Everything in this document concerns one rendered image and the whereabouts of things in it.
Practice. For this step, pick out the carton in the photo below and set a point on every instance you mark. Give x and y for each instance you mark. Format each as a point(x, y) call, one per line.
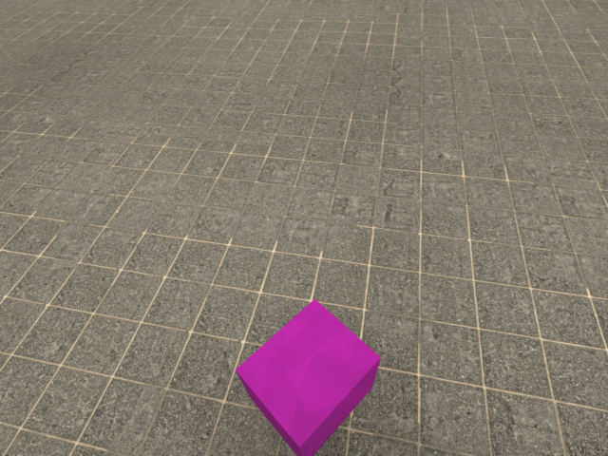
point(309, 376)

